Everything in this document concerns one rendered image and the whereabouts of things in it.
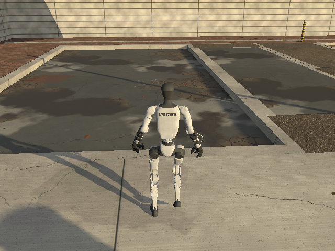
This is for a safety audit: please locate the right robot forearm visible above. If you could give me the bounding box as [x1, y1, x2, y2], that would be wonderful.
[189, 127, 201, 148]

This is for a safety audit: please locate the right robot shin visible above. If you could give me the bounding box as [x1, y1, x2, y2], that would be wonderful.
[174, 166, 181, 201]

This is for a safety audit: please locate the left robot hand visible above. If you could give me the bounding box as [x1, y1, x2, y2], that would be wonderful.
[132, 142, 144, 153]

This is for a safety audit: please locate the robot shin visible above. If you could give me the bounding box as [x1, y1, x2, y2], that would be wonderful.
[150, 175, 158, 210]
[174, 166, 181, 201]

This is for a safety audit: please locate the left robot shin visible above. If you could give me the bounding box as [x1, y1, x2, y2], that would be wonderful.
[150, 175, 158, 210]

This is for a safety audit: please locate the right robot hand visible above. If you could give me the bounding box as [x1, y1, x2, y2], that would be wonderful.
[191, 146, 203, 158]

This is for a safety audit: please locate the robot left upper arm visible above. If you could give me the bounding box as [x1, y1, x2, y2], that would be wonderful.
[140, 105, 157, 133]

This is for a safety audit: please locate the left robot forearm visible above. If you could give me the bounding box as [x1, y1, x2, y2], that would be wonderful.
[134, 125, 145, 144]

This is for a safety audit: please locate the robot right upper arm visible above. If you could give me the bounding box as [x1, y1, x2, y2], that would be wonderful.
[179, 106, 194, 134]

